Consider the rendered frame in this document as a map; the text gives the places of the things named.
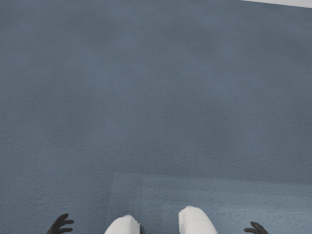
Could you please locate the right robot thigh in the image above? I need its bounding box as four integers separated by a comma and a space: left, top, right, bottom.
178, 207, 217, 234

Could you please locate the left robot hand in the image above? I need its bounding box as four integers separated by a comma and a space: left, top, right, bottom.
46, 214, 74, 234

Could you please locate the right robot hand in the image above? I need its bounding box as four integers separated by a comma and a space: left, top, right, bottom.
244, 221, 269, 234

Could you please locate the robot thigh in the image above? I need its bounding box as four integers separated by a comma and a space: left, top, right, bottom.
178, 207, 217, 234
104, 216, 140, 234

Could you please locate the left robot thigh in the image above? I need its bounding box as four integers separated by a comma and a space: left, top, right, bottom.
104, 216, 140, 234

